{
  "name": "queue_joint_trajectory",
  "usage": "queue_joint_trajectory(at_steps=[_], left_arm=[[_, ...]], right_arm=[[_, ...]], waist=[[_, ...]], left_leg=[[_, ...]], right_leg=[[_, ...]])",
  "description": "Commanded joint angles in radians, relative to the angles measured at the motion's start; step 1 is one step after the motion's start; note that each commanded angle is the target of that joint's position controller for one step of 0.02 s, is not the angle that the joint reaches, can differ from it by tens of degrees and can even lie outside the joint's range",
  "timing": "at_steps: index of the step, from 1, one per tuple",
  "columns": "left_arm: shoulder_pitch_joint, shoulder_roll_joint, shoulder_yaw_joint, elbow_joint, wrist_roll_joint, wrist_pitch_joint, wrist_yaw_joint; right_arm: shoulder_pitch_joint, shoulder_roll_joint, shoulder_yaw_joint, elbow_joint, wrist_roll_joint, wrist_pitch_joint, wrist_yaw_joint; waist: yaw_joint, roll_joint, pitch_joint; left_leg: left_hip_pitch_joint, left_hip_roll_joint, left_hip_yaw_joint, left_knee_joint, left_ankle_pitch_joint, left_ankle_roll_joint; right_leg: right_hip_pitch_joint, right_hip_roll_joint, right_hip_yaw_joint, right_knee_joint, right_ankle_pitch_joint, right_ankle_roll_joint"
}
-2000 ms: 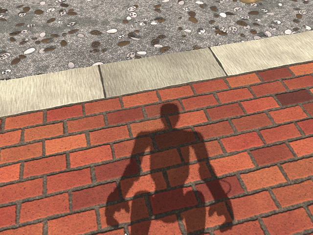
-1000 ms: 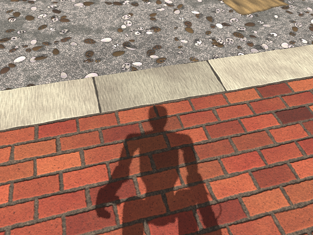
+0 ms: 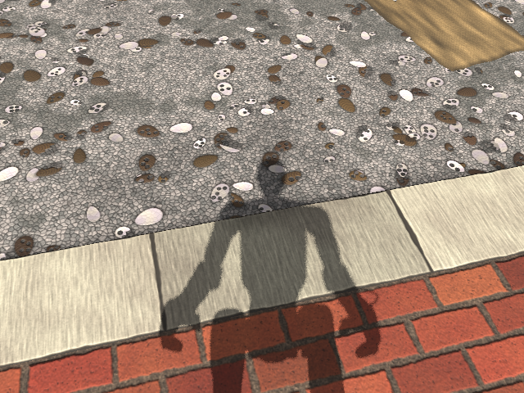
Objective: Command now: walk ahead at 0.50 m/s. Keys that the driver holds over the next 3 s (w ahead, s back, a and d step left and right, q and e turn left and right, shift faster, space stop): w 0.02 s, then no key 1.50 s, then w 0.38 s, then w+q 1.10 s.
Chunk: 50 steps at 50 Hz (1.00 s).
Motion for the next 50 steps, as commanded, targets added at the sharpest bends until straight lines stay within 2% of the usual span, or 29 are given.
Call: queue_joint_trajectory(at_steps=[1,3,5,7,9,11,12,13,14,15,16,17,18,19,20,21,22,24,27,28,29,30,31,32,33,35,38,43,50], left_arm=[[0.033,0.042,0.015,-0.040,0.010,0.012,0.006],[-0.032,0.037,0.016,-0.064,0.020,0.010,0.006],[-0.085,0.009,0.007,-0.078,0.022,0.003,-0.001],[-0.147,0.004,0.001,-0.090,0.020,0.003,-0.007],[-0.175,0.013,0.000,-0.097,0.018,0.005,-0.013],[-0.180,0.037,0.004,-0.104,0.022,0.000,-0.020],[-0.155,0.058,0.010,-0.099,0.026,-0.005,-0.023],[-0.097,0.074,0.019,-0.079,0.031,-0.010,-0.023],[-0.024,0.115,0.034,-0.048,0.040,-0.015,-0.018],[0.047,0.177,0.045,-0.035,0.054,-0.015,-0.013],[0.090,0.149,0.033,-0.019,0.055,-0.001,-0.009],[0.101,0.071,0.011,-0.015,0.032,0.010,-0.014],[0.039,0.073,0.006,-0.023,0.021,0.014,-0.018],[-0.034,0.069,0.003,-0.039,0.025,0.017,-0.015],[-0.102,0.058,-0.003,-0.053,0.031,0.019,-0.011],[-0.147,0.058,-0.003,-0.059,0.038,0.024,-0.005],[-0.170,0.064,0.000,-0.060,0.046,0.032,-0.002],[-0.168,0.063,0.002,-0.054,0.051,0.041,0.006],[-0.166,0.064,0.002,-0.039,0.023,0.053,0.013],[-0.149,0.050,-0.002,-0.028,0.017,0.056,0.014],[-0.125,0.038,-0.006,-0.014,0.019,0.058,0.013],[-0.104,0.044,-0.002,-0.011,0.024,0.061,0.014],[-0.100,0.044,0.001,-0.013,0.024,0.064,0.019],[-0.100,0.041,0.000,-0.008,0.027,0.064,0.024],[-0.087,0.032,0.000,-0.002,0.027,0.064,0.026],[-0.063,0.034,0.002,0.016,0.029,0.066,0.027],[-0.063,0.025,0.001,0.032,0.025,0.065,0.022],[-0.062,0.028,0.003,0.055,0.019,0.071,0.020],[-0.055,0.034,0.005,0.085,0.015,0.085,0.027]], right_arm=[[0.003,-0.138,-0.028,-0.036,0.000,-0.018,-0.014],[0.019,-0.138,-0.024,-0.026,-0.003,-0.009,-0.026],[0.023,-0.137,-0.020,-0.019,-0.003,0.000,-0.035],[0.064,-0.151,-0.020,0.001,0.000,0.007,-0.040],[0.079,-0.149,-0.018,0.020,0.004,0.016,-0.044],[0.068,-0.150,-0.020,0.032,0.010,0.027,-0.049],[0.054,-0.155,-0.023,0.035,0.013,0.032,-0.052],[0.029,-0.157,-0.025,0.034,0.018,0.037,-0.055],[0.051,-0.148,-0.023,0.035,0.013,0.040,-0.055],[0.110,-0.115,-0.011,0.028,-0.010,0.035,-0.054],[0.253,-0.006,0.024,0.067,-0.009,0.032,-0.047],[0.220,-0.052,0.015,0.074,0.006,0.041,-0.043],[0.149,-0.111,-0.001,0.052,0.023,0.052,-0.045],[0.086,-0.117,-0.006,0.042,0.027,0.069,-0.056],[0.050,-0.113,-0.011,0.037,0.020,0.087,-0.067],[0.049,-0.105,-0.013,0.036,0.014,0.104,-0.078],[0.056,-0.084,-0.009,0.041,0.011,0.114,-0.085],[0.073,-0.060,-0.005,0.060,0.008,0.120,-0.092],[0.095,-0.051,-0.005,0.090,-0.002,0.125,-0.082],[0.083,-0.056,-0.005,0.090,-0.015,0.128,-0.077],[0.063,-0.072,-0.005,0.078,-0.026,0.129,-0.076],[0.040,-0.119,-0.011,0.068,-0.021,0.127,-0.079],[0.027,-0.134,-0.017,0.081,-0.010,0.119,-0.077],[0.007,-0.103,-0.010,0.082,-0.008,0.106,-0.076],[-0.009,-0.088,-0.007,0.085,-0.010,0.094,-0.076],[-0.019,-0.078,-0.005,0.087,-0.007,0.075,-0.074],[0.019,-0.078,-0.004,0.103,0.001,0.066,-0.073],[0.051,-0.072,0.000,0.119,0.002,0.071,-0.072],[0.060,-0.059,0.005,0.128,0.003,0.079,-0.072]], waist=[[0.036,0.095,-0.014],[0.031,0.089,0.009],[0.020,0.102,0.006],[-0.008,0.108,-0.008],[-0.015,0.118,-0.011],[-0.004,0.127,-0.018],[0.016,0.129,-0.033],[0.052,0.120,-0.057],[0.072,0.075,-0.106],[0.054,-0.022,-0.221],[0.023,-0.201,-0.355],[0.051,-0.169,-0.390],[0.045,-0.111,-0.305],[0.032,-0.053,-0.227],[0.015,-0.030,-0.157],[-0.009,-0.057,-0.132],[-0.020,-0.086,-0.112],[-0.023,-0.103,-0.124],[-0.044,-0.082,-0.125],[-0.042,-0.067,-0.101],[-0.031,-0.040,-0.057],[0.003,0.015,-0.004],[0.021,0.098,0.032],[0.025,0.123,0.042],[0.037,0.144,0.034],[0.041,0.130,0.020],[0.028,0.085,-0.006],[0.016,0.052,-0.035],[0.018,0.040,-0.029]], left_leg=[[0.063,0.270,-0.226,-0.221,0.186,0.164],[0.066,0.252,-0.164,-0.202,0.390,0.148],[0.034,0.204,-0.074,-0.175,0.513,0.113],[0.047,0.196,-0.053,-0.156,0.513,0.101],[0.101,0.219,-0.066,-0.124,0.507,0.100],[0.166,0.247,-0.093,-0.065,0.517,0.090],[0.192,0.257,-0.109,-0.024,0.518,0.080],[0.203,0.242,-0.107,0.043,0.525,0.060],[0.195,0.183,-0.087,0.154,0.511,0.026],[0.063,0.110,-0.053,0.337,0.265,-0.019],[-0.159,0.025,-0.055,0.602,-0.284,-0.080],[-0.204,0.020,-0.129,0.733,-0.573,-0.107],[-0.252,0.053,-0.158,0.785,-0.565,-0.110],[-0.274,0.082,-0.147,0.776,-0.514,-0.114],[-0.257,0.106,-0.140,0.717,-0.470,-0.120],[-0.197,0.125,-0.139,0.639,-0.422,-0.124],[-0.138,0.117,-0.118,0.556,-0.394,-0.126],[-0.038,0.100,-0.091,0.431,-0.313,-0.120],[0.098,0.076,-0.050,0.228,-0.081,-0.090],[0.122,0.078,-0.049,0.181,-0.058,-0.074],[0.107,0.113,-0.086,0.122,-0.062,-0.051],[0.029,0.146,-0.116,0.079,-0.181,-0.026],[-0.113,0.135,-0.123,0.046,-0.343,-0.014],[-0.176,0.132,-0.127,0.005,-0.370,-0.026],[-0.190,0.135,-0.129,-0.013,-0.344,-0.043],[-0.161,0.129,-0.123,-0.007,-0.260,-0.062],[-0.099,0.119,-0.110,0.028,-0.146,-0.059],[-0.045,0.109,-0.094,0.061,-0.018,-0.055],[-0.023,0.100,-0.082,0.069,0.047,-0.055]], right_leg=[[-0.107,-0.051,0.025,-0.093,0.116,0.021],[-0.120,-0.035,0.010,-0.225,0.202,0.040],[-0.029,0.002,-0.026,-0.388,0.306,0.041],[0.037,0.040,-0.051,-0.479,0.386,0.042],[0.055,0.054,-0.039,-0.535,0.395,0.033],[0.061,0.060,-0.022,-0.576,0.334,0.009],[0.089,0.065,-0.016,-0.600,0.307,-0.006],[0.163,0.079,-0.026,-0.657,0.337,-0.022],[0.292,0.079,-0.030,-0.708,0.529,-0.040],[0.537,-0.051,0.083,-0.615,0.956,-0.094],[0.794,-0.253,0.298,-0.590,1.107,-0.274],[0.756,-0.274,0.381,-0.647,0.963,-0.310],[0.649,-0.239,0.346,-0.692,0.730,-0.276],[0.538,-0.207,0.310,-0.735,0.536,-0.237],[0.413,-0.181,0.270,-0.783,0.393,-0.209],[0.319,-0.151,0.239,-0.823,0.269,-0.180],[0.250,-0.119,0.204,-0.850,0.190,-0.164],[0.198,-0.089,0.155,-0.870,0.129,-0.157],[0.146,-0.060,0.115,-0.877,-0.100,-0.118],[0.120,-0.041,0.106,-0.882,-0.210,-0.081],[0.103,-0.019,0.096,-0.875,-0.284,-0.036],[0.116,0.022,0.062,-0.851,-0.283,-0.003],[0.213,0.067,0.005,-0.810,-0.197,0.017],[0.295,0.070,-0.001,-0.759,-0.110,0.018],[0.338,0.072,-0.008,-0.730,-0.044,0.010],[0.359,0.073,-0.017,-0.701,0.040,-0.004],[0.364,0.069,-0.019,-0.685,0.136,-0.010],[0.388,0.067,-0.022,-0.654,0.259,-0.008],[0.405,0.065,-0.021,-0.638,0.308,-0.003]])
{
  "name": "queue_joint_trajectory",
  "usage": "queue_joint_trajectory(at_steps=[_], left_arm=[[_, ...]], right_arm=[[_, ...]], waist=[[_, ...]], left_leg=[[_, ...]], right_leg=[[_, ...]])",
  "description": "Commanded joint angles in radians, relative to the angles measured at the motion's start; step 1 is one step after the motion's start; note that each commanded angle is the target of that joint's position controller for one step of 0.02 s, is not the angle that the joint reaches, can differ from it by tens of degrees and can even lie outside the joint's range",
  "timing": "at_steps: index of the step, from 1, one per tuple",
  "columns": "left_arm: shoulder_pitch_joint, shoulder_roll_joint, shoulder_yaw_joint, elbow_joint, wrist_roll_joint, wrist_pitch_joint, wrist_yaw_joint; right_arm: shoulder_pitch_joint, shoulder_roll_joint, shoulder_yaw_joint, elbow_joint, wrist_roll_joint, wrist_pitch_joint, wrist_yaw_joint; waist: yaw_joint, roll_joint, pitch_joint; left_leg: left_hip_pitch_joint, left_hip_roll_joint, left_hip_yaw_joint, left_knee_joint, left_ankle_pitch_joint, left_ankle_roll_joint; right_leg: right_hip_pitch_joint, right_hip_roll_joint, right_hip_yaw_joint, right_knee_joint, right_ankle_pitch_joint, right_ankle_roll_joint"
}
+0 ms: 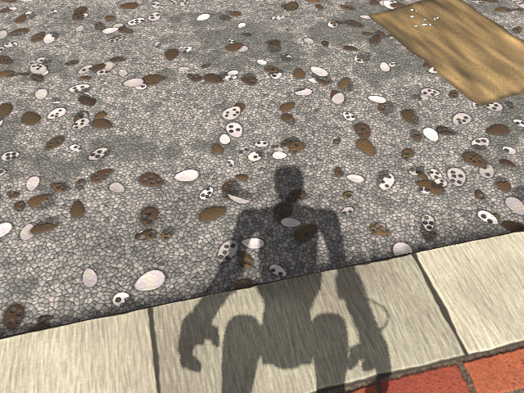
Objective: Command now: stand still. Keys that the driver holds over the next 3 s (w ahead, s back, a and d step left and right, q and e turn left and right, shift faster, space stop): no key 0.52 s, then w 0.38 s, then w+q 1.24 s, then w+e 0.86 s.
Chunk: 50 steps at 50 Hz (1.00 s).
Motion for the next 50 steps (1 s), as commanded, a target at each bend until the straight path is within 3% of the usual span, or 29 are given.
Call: queue_joint_trajectory(at_steps=[1,26,27,29,30,32,33,34,36,38,39,40,41,42,43,44,46,48,50], left_arm=[[0.008,0.095,0.016,-0.021,-0.001,-0.001,0.006],[0.018,0.077,0.014,0.040,-0.001,0.009,0.015],[0.037,0.068,0.012,0.051,-0.001,0.010,0.016],[0.044,0.082,0.020,0.052,-0.011,0.009,0.017],[0.024,0.083,0.021,0.040,-0.012,0.000,0.016],[-0.033,0.040,0.012,0.005,-0.018,-0.034,0.001],[-0.051,0.035,0.011,-0.008,-0.020,-0.050,-0.009],[-0.053,0.037,0.012,-0.016,-0.026,-0.064,-0.018],[-0.024,0.043,0.014,-0.021,-0.038,-0.086,-0.028],[0.134,0.049,0.030,0.048,-0.035,-0.092,-0.030],[0.254,0.075,0.047,0.086,-0.027,-0.089,-0.030],[0.404,0.165,0.073,0.109,-0.023,-0.091,-0.024],[0.494,0.219,0.071,0.114,-0.015,-0.104,-0.039],[0.396,0.153,0.044,0.094,-0.005,-0.119,-0.038],[0.308,0.103,0.027,0.061,-0.007,-0.127,-0.040],[0.248,0.088,0.016,0.039,-0.005,-0.128,-0.047],[0.225,0.054,-0.001,0.026,0.002,-0.119,-0.049],[0.284,0.057,-0.004,0.040,0.009,-0.111,-0.035],[0.313,0.084,-0.002,0.043,0.017,-0.110,-0.019]], right_arm=[[0.066,-0.101,-0.016,-0.014,0.000,-0.003,-0.003],[0.103,-0.074,-0.005,0.017,-0.002,0.000,-0.009],[0.127,-0.069,-0.004,0.029,0.000,0.002,-0.010],[0.125,-0.110,-0.019,0.019,0.012,0.006,-0.016],[0.135,-0.125,-0.024,0.009,0.018,0.003,-0.018],[0.190,-0.182,-0.045,0.010,0.032,-0.018,-0.015],[0.184,-0.195,-0.053,0.006,0.032,-0.029,-0.014],[0.172,-0.181,-0.051,-0.002,0.026,-0.040,-0.011],[0.127,-0.162,-0.048,-0.024,0.032,-0.052,0.001],[0.074,-0.165,-0.048,-0.042,0.040,-0.049,0.011],[0.048,-0.166,-0.046,-0.056,0.036,-0.052,0.012],[0.015,-0.111,-0.032,-0.085,0.031,-0.061,0.014],[0.011,-0.052,-0.019,-0.123,0.035,-0.079,0.010],[-0.006,-0.087,-0.029,-0.130,0.056,-0.092,0.015],[-0.016,-0.098,-0.030,-0.133,0.062,-0.099,0.025],[-0.019,-0.103,-0.035,-0.127,0.054,-0.103,0.026],[-0.020,-0.128,-0.053,-0.120,0.040,-0.094,0.030],[-0.026,-0.093,-0.051,-0.117,0.039,-0.072,0.041],[-0.098,-0.070,-0.045,-0.148,0.036,-0.058,0.044]], waist=[[0.000,0.001,-0.042],[0.006,0.005,0.011],[0.005,0.011,-0.009],[0.002,0.051,0.043],[-0.011,0.066,0.085],[-0.040,0.167,0.139],[-0.042,0.184,0.169],[-0.033,0.174,0.179],[0.001,0.145,0.171],[0.074,0.113,0.107],[0.121,0.075,0.057],[0.169,-0.163,0.000],[0.169,-0.334,-0.069],[0.110,-0.188,-0.008],[0.077,-0.116,0.040],[0.052,-0.063,0.053],[0.025,-0.067,0.060],[0.028,-0.079,0.052],[0.036,-0.061,0.072]], left_leg=[[-0.086,0.036,-0.027,-0.095,0.246,0.024],[-0.104,0.021,-0.013,-0.140,0.119,0.023],[-0.097,0.014,-0.007,-0.149,0.011,0.029],[-0.136,0.031,-0.051,-0.169,-0.307,0.079],[-0.148,0.070,-0.109,-0.202,-0.430,0.110],[-0.092,0.235,-0.337,-0.319,-0.537,0.200],[-0.087,0.310,-0.427,-0.350,-0.510,0.240],[-0.067,0.336,-0.450,-0.349,-0.448,0.252],[-0.045,0.298,-0.362,-0.299,-0.306,0.214],[-0.186,0.185,-0.200,-0.191,-0.168,0.155],[-0.265,0.133,-0.129,-0.054,0.016,0.126],[-0.421,0.015,0.024,0.325,0.088,0.052],[-0.600,-0.079,-0.013,0.617,-0.210,0.033],[-0.686,-0.008,-0.112,0.782,-0.191,0.060],[-0.721,0.041,-0.116,0.816,-0.086,0.089],[-0.709,0.080,-0.098,0.781,0.016,0.103],[-0.633,0.119,-0.075,0.669,0.129,0.099],[-0.616,0.120,-0.046,0.617,0.175,0.077],[-0.657,0.113,-0.048,0.540,0.231,0.057]], right_leg=[[0.136,-0.037,0.035,-0.032,0.251,-0.044],[0.124,-0.033,0.037,-0.063,0.139,-0.027],[0.129,-0.018,0.020,-0.057,0.026,-0.028],[0.041,0.028,-0.025,0.003,-0.310,-0.038],[-0.035,0.032,-0.028,0.039,-0.386,-0.044],[-0.178,0.035,-0.066,0.216,-0.256,-0.042],[-0.231,-0.007,-0.033,0.298,-0.211,-0.055],[-0.276,-0.034,-0.009,0.339,-0.240,-0.070],[-0.236,-0.049,-0.009,0.219,-0.277,-0.092],[0.110,0.033,-0.097,0.020,-0.101,-0.078],[0.273,0.029,-0.054,0.002,-0.059,-0.078],[0.422,-0.175,0.283,-0.159,-0.168,-0.159],[0.511,-0.374,0.728,-0.337,-0.232,-0.295],[0.451,-0.407,0.735,-0.329,-0.286,-0.300],[0.397,-0.367,0.601,-0.319,-0.273,-0.260],[0.350,-0.319,0.476,-0.332,-0.219,-0.223],[0.287,-0.240,0.278,-0.350,-0.014,-0.165],[0.281,-0.212,0.163,-0.357,0.149,-0.152],[0.274,-0.217,0.106,-0.371,0.245,-0.155]])
Over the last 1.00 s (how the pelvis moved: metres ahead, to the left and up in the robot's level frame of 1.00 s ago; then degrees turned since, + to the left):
0.24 -0.01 -0.01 0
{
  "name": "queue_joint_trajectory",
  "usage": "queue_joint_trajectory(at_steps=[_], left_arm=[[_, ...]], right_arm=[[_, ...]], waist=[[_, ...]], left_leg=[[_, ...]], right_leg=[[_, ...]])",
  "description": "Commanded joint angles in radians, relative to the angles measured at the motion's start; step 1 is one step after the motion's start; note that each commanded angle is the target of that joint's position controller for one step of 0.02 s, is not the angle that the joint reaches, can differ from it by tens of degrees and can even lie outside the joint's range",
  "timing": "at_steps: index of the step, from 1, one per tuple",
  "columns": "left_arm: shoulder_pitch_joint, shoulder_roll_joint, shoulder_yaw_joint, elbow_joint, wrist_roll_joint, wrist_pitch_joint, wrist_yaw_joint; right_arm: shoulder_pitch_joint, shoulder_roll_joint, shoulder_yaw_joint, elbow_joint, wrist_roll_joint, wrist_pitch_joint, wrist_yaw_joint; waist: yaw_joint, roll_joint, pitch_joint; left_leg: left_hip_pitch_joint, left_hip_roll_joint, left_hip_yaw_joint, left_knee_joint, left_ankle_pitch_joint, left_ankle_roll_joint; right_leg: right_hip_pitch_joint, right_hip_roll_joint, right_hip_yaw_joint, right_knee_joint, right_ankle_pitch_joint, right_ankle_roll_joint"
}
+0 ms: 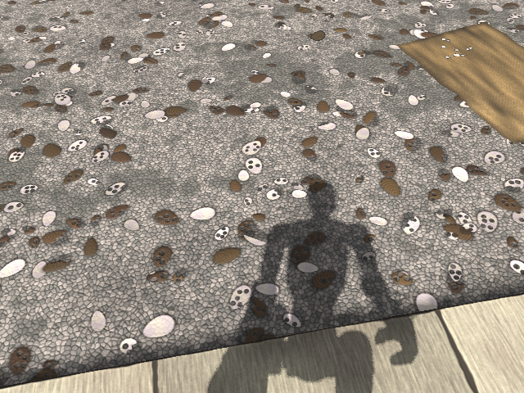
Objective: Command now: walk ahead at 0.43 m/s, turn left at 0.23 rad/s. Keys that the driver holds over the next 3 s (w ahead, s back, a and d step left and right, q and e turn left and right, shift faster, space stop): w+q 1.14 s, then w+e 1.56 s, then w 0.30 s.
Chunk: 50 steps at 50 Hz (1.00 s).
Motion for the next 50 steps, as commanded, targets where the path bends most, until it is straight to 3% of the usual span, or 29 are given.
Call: queue_joint_trajectory(at_steps=[1,6,9,11,13,14,15,16,17,18,19,20,22,25,29,31,33,35,36,37,38,39,40,41,42,43,45,47,50], left_arm=[[0.032,0.141,0.016,-0.033,0.013,-0.005,0.023],[0.053,0.164,0.020,-0.053,0.005,-0.005,0.036],[0.068,0.173,0.026,-0.056,-0.006,0.005,0.036],[0.047,0.207,0.036,-0.075,-0.006,0.017,0.043],[-0.002,0.245,0.046,-0.106,-0.003,0.036,0.049],[-0.025,0.252,0.045,-0.131,-0.004,0.033,0.047],[0.059,0.116,0.010,-0.171,0.021,0.008,0.027],[0.053,0.106,-0.001,-0.197,-0.014,-0.044,0.006],[-0.081,0.181,0.025,-0.237,-0.052,-0.072,-0.001],[-0.138,0.191,0.027,-0.266,-0.056,-0.081,0.006],[-0.155,0.199,0.039,-0.263,-0.040,-0.077,0.020],[-0.130,0.206,0.050,-0.263,-0.027,-0.061,0.028],[-0.107,0.184,0.057,-0.284,-0.014,-0.028,0.032],[-0.228,0.170,0.056,-0.345,0.009,-0.006,0.043],[-0.412,0.149,0.044,-0.413,0.014,-0.017,0.032],[-0.423,0.141,0.040,-0.428,0.006,-0.023,0.022],[-0.348,0.189,0.058,-0.413,-0.001,-0.035,0.008],[-0.327,0.236,0.072,-0.412,0.004,-0.053,-0.007],[-0.338,0.221,0.071,-0.424,-0.004,-0.055,-0.001],[-0.267,0.225,0.078,-0.411,-0.001,-0.063,-0.001],[-0.125,0.297,0.100,-0.397,0.012,-0.069,-0.004],[-0.044,0.345,0.109,-0.393,-0.008,-0.057,-0.004],[0.019,0.342,0.109,-0.370,-0.021,-0.046,-0.011],[-0.028,0.250,0.091,-0.396,-0.025,-0.046,-0.008],[-0.092,0.215,0.077,-0.402,-0.020,-0.038,-0.008],[-0.143,0.198,0.067,-0.411,-0.009,-0.036,-0.013],[-0.206,0.184,0.061,-0.407,-0.014,-0.032,-0.013],[-0.189,0.204,0.067,-0.382,-0.017,-0.034,-0.012],[-0.142,0.272,0.090,-0.347,-0.006,-0.026,-0.010]], right_arm=[[-0.080,0.000,0.004,-0.070,-0.004,0.011,0.008],[-0.259,0.015,0.027,-0.155,-0.006,0.011,0.034],[-0.308,0.008,0.030,-0.195,-0.006,0.011,0.057],[-0.270,-0.028,0.012,-0.207,-0.007,0.010,0.070],[-0.036,-0.116,-0.033,-0.160,-0.004,0.016,0.074],[0.111,-0.183,-0.067,-0.130,-0.001,0.026,0.059],[0.189,-0.269,-0.081,-0.120,-0.010,0.033,0.040],[0.212,-0.244,-0.067,-0.123,-0.022,0.029,0.040],[0.185,-0.182,-0.053,-0.117,-0.029,0.022,0.038],[0.102,-0.135,-0.039,-0.133,-0.019,0.013,0.039],[0.017,-0.100,-0.026,-0.157,-0.022,0.005,0.043],[-0.032,-0.077,-0.017,-0.176,-0.032,0.001,0.042],[-0.038,-0.085,-0.015,-0.186,-0.031,0.000,0.034],[0.037,-0.131,-0.024,-0.180,-0.030,-0.003,0.005],[0.121,-0.154,-0.030,-0.178,-0.019,0.010,-0.019],[0.130,-0.160,-0.032,-0.184,-0.027,0.018,-0.012],[0.116,-0.140,-0.028,-0.209,-0.043,0.016,-0.009],[0.081,-0.123,-0.022,-0.246,-0.031,0.024,-0.015],[0.082,-0.124,-0.020,-0.262,-0.021,0.034,-0.016],[0.073,-0.124,-0.018,-0.266,-0.020,0.036,-0.020],[0.109,-0.072,-0.001,-0.286,-0.026,0.035,-0.017],[0.274,0.003,0.016,-0.268,-0.027,0.034,-0.019],[0.296,-0.059,0.012,-0.303,0.009,0.019,-0.018],[0.180,-0.160,-0.015,-0.299,0.015,0.022,-0.023],[0.081,-0.187,-0.023,-0.324,0.000,0.038,-0.023],[0.063,-0.167,-0.024,-0.332,-0.015,0.055,-0.019],[0.087,-0.130,-0.026,-0.357,-0.002,0.078,-0.007],[0.038,-0.097,-0.017,-0.396,-0.008,0.089,0.001],[-0.017,-0.057,0.004,-0.425,-0.020,0.083,0.019]], waist=[[-0.006,-0.087,0.140],[0.024,-0.084,0.178],[0.013,-0.088,0.181],[-0.036,-0.130,0.112],[-0.167,-0.182,-0.031],[-0.244,-0.144,-0.109],[-0.160,0.126,-0.242],[-0.151,0.132,-0.401],[-0.172,0.079,-0.262],[-0.133,0.009,-0.133],[-0.080,-0.072,-0.063],[-0.034,-0.072,-0.038],[0.003,-0.032,-0.016],[-0.019,0.003,0.032],[-0.089,0.032,0.037],[-0.095,0.062,-0.001],[-0.056,0.082,-0.063],[-0.022,0.073,-0.037],[-0.011,0.071,0.001],[0.036,0.082,-0.013],[0.072,-0.019,-0.136],[0.005,-0.295,-0.258],[0.013,-0.467,-0.264],[0.043,-0.238,-0.113],[0.040,-0.102,-0.010],[0.010,-0.054,0.024],[-0.047,-0.115,0.061],[-0.040,-0.106,0.084],[-0.017,-0.074,0.022]], left_leg=[[-0.208,0.026,-0.038,-0.127,0.108,-0.018],[-0.102,-0.020,0.037,-0.404,0.259,0.002],[-0.078,-0.048,0.072,-0.477,0.209,0.043],[0.030,-0.110,0.129,-0.471,0.120,0.081],[0.337,-0.182,0.153,-0.489,0.071,0.126],[0.617,-0.145,0.041,-0.542,0.090,0.164],[0.987,0.129,-0.465,-0.565,0.015,0.321],[1.094,0.267,-0.885,-0.785,-0.121,0.417],[1.002,0.217,-0.750,-0.830,-0.107,0.336],[0.825,0.176,-0.588,-0.834,-0.011,0.291],[0.646,0.126,-0.473,-0.846,0.092,0.260],[0.517,0.084,-0.384,-0.861,0.154,0.245],[0.382,0.047,-0.328,-0.888,0.165,0.244],[0.276,0.015,-0.273,-0.916,0.166,0.236],[0.304,-0.038,-0.250,-0.865,0.146,0.168],[0.275,-0.044,-0.251,-0.828,0.192,0.156],[0.298,0.001,-0.309,-0.735,0.259,0.159],[0.370,0.011,-0.372,-0.663,0.246,0.150],[0.371,-0.019,-0.392,-0.634,0.249,0.137],[0.366,-0.048,-0.409,-0.526,0.292,0.116],[0.279,-0.108,-0.363,-0.256,0.181,0.076],[0.045,-0.226,-0.240,0.040,-0.412,0.025],[-0.216,-0.211,-0.189,0.254,-0.455,0.014],[-0.290,-0.143,-0.203,0.352,-0.337,0.003],[-0.269,-0.103,-0.168,0.357,-0.242,-0.002],[-0.195,-0.061,-0.167,0.321,-0.191,-0.005],[-0.105,-0.004,-0.159,0.195,-0.136,-0.001],[-0.107,0.013,-0.124,0.046,-0.116,-0.009],[-0.101,0.033,-0.079,-0.114,-0.024,-0.028]], right_leg=[[0.012,-0.256,0.138,-0.173,0.337,-0.104],[-0.018,-0.257,-0.006,-0.216,0.372,-0.085],[0.091,-0.289,-0.063,-0.142,0.579,-0.073],[0.161,-0.306,-0.094,-0.002,0.964,-0.054],[0.128,-0.294,-0.115,0.326,1.175,-0.028],[-0.065,-0.252,-0.112,0.584,0.996,0.007],[-0.482,-0.073,-0.078,1.025,0.083,0.066],[-0.644,0.030,0.158,1.228,-0.279,0.054],[-0.747,-0.036,0.215,1.231,-0.209,0.022],[-0.744,-0.084,0.200,1.147,-0.120,0.012],[-0.682,-0.119,0.186,1.067,-0.070,0.017],[-0.599,-0.150,0.187,1.006,-0.040,0.024],[-0.531,-0.173,0.177,0.904,-0.029,0.048],[-0.545,-0.161,0.142,0.694,0.101,0.091],[-0.524,-0.089,0.138,0.338,0.383,0.083],[-0.414,-0.045,0.115,0.329,0.427,0.089],[-0.331,-0.049,0.148,0.489,0.443,0.076],[-0.354,-0.043,0.155,0.411,0.272,0.052],[-0.322,0.004,0.100,0.278,0.098,0.058],[-0.205,0.004,0.098,0.213,0.138,0.042],[0.030,-0.157,0.255,0.206,0.157,-0.047],[0.288,-0.391,0.550,0.199,0.219,-0.178],[0.348,-0.507,0.914,0.034,0.028,-0.281],[0.238,-0.474,0.837,0.006,-0.014,-0.256],[0.083,-0.437,0.645,0.018,0.081,-0.222],[-0.045,-0.388,0.529,-0.004,0.130,-0.200],[-0.161,-0.298,0.354,-0.067,0.093,-0.151],[-0.174,-0.286,0.253,-0.107,0.194,-0.151],[-0.093,-0.304,0.158,-0.076,0.360,-0.172]])
Over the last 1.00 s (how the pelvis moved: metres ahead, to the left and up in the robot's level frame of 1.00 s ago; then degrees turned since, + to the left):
0.13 -0.04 0.01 1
